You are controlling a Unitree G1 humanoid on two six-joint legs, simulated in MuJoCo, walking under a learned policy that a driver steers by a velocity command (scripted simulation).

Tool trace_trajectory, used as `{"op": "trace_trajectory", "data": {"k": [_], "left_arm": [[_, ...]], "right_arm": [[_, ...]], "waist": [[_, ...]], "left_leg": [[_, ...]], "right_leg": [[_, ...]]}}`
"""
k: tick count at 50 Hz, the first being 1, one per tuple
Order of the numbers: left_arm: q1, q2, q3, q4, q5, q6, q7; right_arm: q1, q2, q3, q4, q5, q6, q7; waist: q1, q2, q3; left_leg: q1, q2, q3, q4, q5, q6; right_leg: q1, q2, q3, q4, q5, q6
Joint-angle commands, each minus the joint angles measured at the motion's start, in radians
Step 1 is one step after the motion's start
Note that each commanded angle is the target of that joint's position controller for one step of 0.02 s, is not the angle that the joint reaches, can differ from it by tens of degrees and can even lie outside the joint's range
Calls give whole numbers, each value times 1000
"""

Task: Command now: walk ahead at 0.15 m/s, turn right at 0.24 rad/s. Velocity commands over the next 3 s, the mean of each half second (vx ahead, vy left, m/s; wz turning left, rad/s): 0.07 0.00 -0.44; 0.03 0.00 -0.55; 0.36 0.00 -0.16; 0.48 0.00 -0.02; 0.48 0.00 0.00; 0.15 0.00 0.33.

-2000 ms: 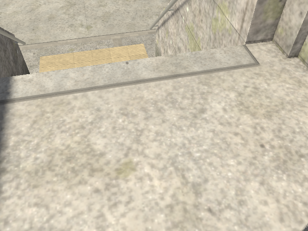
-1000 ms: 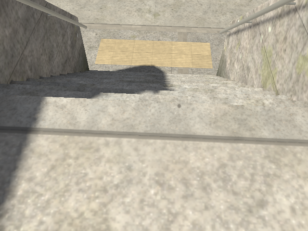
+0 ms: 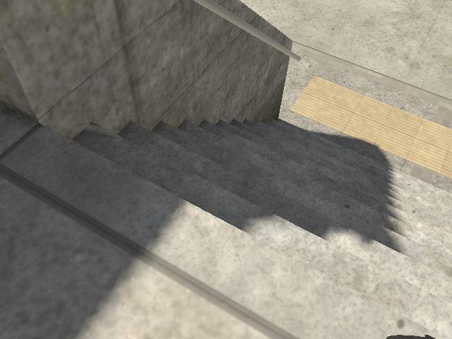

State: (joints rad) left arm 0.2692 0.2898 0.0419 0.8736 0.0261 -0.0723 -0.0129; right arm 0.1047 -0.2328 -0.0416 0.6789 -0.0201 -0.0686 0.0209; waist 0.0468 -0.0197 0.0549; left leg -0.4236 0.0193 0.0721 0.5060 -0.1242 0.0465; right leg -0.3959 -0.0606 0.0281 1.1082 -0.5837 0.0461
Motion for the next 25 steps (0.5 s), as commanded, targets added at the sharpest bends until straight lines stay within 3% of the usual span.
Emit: {"op": "trace_trajectory", "data": {"k": [1, 2, 4, 7, 11, 14, 16, 18, 19, 20, 21, 22, 23, 24, 25], "left_arm": [[155, 14, -12, -14, 50, -28, -10], [180, 32, -5, -1, 33, -22, -16], [150, 53, 1, -25, 22, -13, -33], [43, 40, -13, -91, 32, -1, -50], [-3, 43, -21, -133, 33, 12, -43], [-29, 62, -5, -155, 22, 8, -53], [-39, 72, 11, -167, 3, -6, -67], [-17, 104, 38, -176, -12, -31, -72], [6, 216, 69, -186, -19, -43, -50], [65, 295, 92, -201, -15, -58, -36], [99, 282, 105, -163, 22, -81, -14], [87, 256, 107, -156, 22, -85, -8], [44, 213, 92, -170, 5, -76, -6], [12, 177, 82, -180, -14, -67, -7], [-20, 173, 79, -196, -16, -55, -4]], "right_arm": [[78, -125, -47, -5, -16, -41, -10], [8, -120, -48, -38, -28, -51, -14], [-64, -144, -61, -75, -29, -66, -33], [22, -168, -84, -57, -37, -73, -52], [66, -179, -103, -58, -40, -72, -56], [44, -179, -102, -73, -44, -61, -67], [12, -180, -95, -69, -38, -49, -74], [44, -146, -76, -39, -34, -33, -70], [123, -64, -55, -79, -29, -28, -77], [74, -69, -43, -127, -38, -47, -78], [18, -110, -47, -111, -42, -47, -64], [9, -143, -60, -94, -38, -38, -66], [43, -183, -76, -74, -46, -30, -72], [39, -184, -76, -70, -46, -25, -76], [46, -161, -67, -71, -45, -24, -76]], "waist": [[16, 137, -114], [32, 119, -133], [44, 88, -135], [-23, 90, -94], [-65, 99, -81], [-61, 98, -81], [-36, 81, -85], [-17, 31, -124], [-64, -180, -251], [-12, -190, -241], [18, -93, -162], [13, -93, -149], [-14, -94, -167], [-32, -102, -142], [-59, -99, -131]], "left_leg": [[114, 253, -177, -321, 142, 193], [92, 250, -142, -337, 134, 196], [63, 243, -69, -346, 100, 186], [202, 308, -82, -335, 85, 224], [351, 369, -95, -346, 29, 247], [379, 361, -46, -332, -40, 204], [352, 333, -1, -277, -112, 153], [298, 272, 48, -168, -132, 72], [216, 124, 197, 62, -279, -44], [-35, -1, 93, 213, -548, -99], [-166, 12, -52, 291, -554, -97], [-207, 36, -80, 386, -515, -102], [-194, 44, -93, 454, -492, -110], [-157, 52, -107, 500, -470, -110], [-102, 51, -109, 508, -422, -108]], "right_leg": [[-38, -54, 1, 21, 154, 11], [-1, -46, -11, 24, 221, 8], [46, -46, -33, -59, 271, 4], [-39, -76, -12, -225, 269, -13], [-86, -76, -18, -376, 285, -43], [-41, -47, -46, -459, 326, -77], [51, 2, -81, -606, 455, -119], [216, 34, -64, -741, 682, -197], [406, -173, 187, -749, 1111, -382], [532, -319, 478, -799, 1145, -533], [530, -294, 434, -810, 1006, -468], [529, -250, 351, -799, 993, -413], [500, -243, 318, -799, 1020, -400], [413, -232, 286, -818, 1009, -378], [327, -206, 256, -850, 970, -359]]}}
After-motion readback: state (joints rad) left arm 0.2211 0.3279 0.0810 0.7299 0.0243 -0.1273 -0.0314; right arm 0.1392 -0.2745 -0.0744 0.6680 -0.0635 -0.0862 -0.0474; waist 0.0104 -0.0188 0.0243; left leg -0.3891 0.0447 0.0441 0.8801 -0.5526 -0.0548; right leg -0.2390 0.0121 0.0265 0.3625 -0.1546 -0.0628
